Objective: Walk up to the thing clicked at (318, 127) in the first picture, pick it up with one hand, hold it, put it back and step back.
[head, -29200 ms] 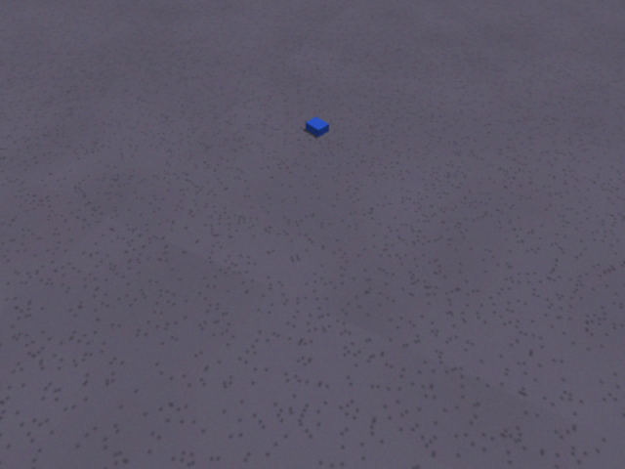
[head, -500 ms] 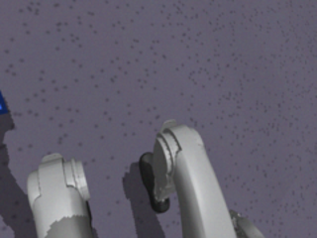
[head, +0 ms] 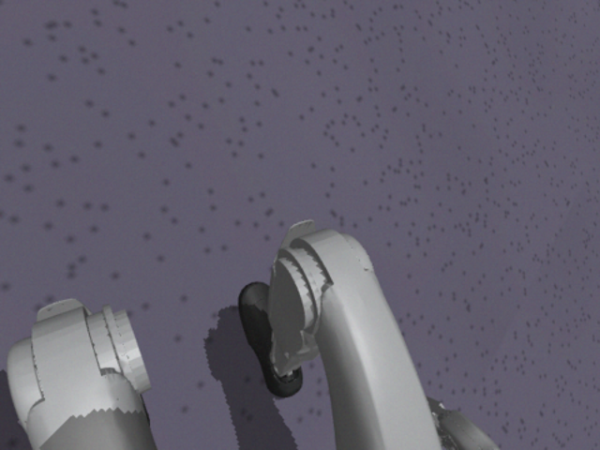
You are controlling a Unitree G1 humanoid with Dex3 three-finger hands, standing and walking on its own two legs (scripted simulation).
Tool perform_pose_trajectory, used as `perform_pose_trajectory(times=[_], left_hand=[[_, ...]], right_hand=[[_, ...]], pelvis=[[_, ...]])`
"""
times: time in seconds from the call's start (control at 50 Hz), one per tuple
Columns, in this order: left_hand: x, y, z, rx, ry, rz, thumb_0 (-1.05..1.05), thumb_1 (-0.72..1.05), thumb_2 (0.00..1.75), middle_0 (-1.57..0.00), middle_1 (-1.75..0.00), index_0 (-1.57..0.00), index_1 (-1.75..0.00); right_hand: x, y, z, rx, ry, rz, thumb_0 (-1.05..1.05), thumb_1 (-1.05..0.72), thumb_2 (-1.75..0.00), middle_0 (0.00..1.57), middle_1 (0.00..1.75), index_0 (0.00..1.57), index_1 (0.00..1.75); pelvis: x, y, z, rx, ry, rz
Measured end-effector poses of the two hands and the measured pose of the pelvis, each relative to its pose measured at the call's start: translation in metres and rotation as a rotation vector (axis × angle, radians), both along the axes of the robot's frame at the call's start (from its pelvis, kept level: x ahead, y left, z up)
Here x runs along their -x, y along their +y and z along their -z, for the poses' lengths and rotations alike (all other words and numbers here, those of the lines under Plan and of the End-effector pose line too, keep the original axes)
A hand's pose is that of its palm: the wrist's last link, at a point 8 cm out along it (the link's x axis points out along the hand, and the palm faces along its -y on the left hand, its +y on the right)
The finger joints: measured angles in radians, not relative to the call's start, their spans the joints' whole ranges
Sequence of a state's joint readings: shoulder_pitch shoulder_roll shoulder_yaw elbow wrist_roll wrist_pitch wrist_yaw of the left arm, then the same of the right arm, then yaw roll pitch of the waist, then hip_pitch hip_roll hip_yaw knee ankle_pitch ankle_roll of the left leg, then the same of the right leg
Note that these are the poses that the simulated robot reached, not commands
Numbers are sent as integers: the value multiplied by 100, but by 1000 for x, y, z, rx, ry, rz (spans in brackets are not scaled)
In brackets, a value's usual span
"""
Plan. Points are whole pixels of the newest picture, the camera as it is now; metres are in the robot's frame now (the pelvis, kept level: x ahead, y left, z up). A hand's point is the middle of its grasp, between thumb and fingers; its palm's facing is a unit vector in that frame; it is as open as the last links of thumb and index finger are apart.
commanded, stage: rest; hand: left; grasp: from above
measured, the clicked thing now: out of the picture +0.46 +0.32 -0.27
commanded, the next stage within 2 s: open in 0.78 s
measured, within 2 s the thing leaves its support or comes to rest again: rests again in 0.24 s
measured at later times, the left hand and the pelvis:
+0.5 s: hand out of the picture +0.46 +0.32 -0.25, palm faces -0.44 -0.15 -0.88, open 10.6 cm; pelvis +0.00 +0.00 +0.00, yaw -1 degrees
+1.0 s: hand out of the picture +0.46 +0.32 -0.25, palm faces -0.45 -0.14 -0.88, open 10.6 cm; pelvis -0.01 +0.00 +0.00, yaw -2 degrees
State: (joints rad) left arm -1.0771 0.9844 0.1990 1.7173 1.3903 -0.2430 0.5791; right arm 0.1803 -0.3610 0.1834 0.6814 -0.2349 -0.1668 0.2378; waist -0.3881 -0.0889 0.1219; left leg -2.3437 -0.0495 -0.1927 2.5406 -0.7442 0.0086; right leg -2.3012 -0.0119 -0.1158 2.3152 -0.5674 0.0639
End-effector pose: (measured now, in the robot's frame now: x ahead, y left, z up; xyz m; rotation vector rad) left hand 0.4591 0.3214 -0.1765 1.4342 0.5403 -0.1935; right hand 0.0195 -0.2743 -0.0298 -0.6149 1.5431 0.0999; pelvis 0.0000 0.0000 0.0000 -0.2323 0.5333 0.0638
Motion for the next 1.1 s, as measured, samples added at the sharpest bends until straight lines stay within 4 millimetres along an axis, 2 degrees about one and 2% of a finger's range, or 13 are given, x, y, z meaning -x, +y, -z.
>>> perform_pose_trajectory(times=[0.44, 0.92, 1.1], left_hand=[[-4, 0, 15, 0, 5, -10, 0, -10, 51, -73, -44, -72, -45], [-5, -1, 15, -4, 10, -3, 0, -9, 47, -74, -43, -73, -44], [-2, -2, 16, -13, 17, 10, 0, -8, 58, -66, -50, -64, -52]], right_hand=[[-2, 12, -2, -45, -13, -46, 0, -90, -90, 20, 30, 20, 30], [3, 18, -7, -57, -25, -81, 0, -90, -90, 20, 30, 20, 30], [1, 22, -8, -72, -28, -96, 0, -90, -90, 20, 30, 20, 30]], pelvis=[[2, 3, 2, 21, -27, 12], [8, 3, 1, 30, -56, 19], [9, 3, -1, 31, -59, 20]])
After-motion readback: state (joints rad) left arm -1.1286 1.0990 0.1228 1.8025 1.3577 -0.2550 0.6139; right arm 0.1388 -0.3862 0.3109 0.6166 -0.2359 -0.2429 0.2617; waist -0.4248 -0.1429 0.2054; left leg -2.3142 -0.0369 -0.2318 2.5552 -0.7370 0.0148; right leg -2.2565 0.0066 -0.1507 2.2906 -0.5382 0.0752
